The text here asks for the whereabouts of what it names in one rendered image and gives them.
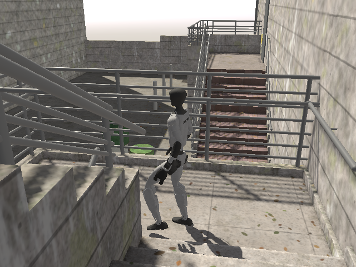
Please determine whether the robot left hand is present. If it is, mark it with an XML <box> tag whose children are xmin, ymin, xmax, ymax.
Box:
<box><xmin>154</xmin><ymin>168</ymin><xmax>167</xmax><ymax>185</ymax></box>

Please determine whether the left robot thigh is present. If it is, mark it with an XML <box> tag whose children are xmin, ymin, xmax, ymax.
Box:
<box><xmin>144</xmin><ymin>160</ymin><xmax>179</xmax><ymax>195</ymax></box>

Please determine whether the left robot forearm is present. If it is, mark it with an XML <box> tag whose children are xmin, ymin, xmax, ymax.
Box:
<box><xmin>162</xmin><ymin>141</ymin><xmax>181</xmax><ymax>171</ymax></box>

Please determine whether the robot right hand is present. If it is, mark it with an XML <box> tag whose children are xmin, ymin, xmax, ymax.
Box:
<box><xmin>166</xmin><ymin>147</ymin><xmax>172</xmax><ymax>155</ymax></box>

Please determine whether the left robot upper arm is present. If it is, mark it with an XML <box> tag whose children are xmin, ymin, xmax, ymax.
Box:
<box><xmin>167</xmin><ymin>115</ymin><xmax>184</xmax><ymax>148</ymax></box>

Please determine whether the robot thigh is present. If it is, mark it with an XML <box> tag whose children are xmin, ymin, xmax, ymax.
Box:
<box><xmin>171</xmin><ymin>155</ymin><xmax>188</xmax><ymax>195</ymax></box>
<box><xmin>144</xmin><ymin>160</ymin><xmax>179</xmax><ymax>195</ymax></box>

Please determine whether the right robot upper arm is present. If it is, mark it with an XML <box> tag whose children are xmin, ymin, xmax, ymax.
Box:
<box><xmin>184</xmin><ymin>108</ymin><xmax>193</xmax><ymax>135</ymax></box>

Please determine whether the right robot thigh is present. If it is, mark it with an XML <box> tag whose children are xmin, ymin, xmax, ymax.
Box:
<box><xmin>171</xmin><ymin>155</ymin><xmax>188</xmax><ymax>195</ymax></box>

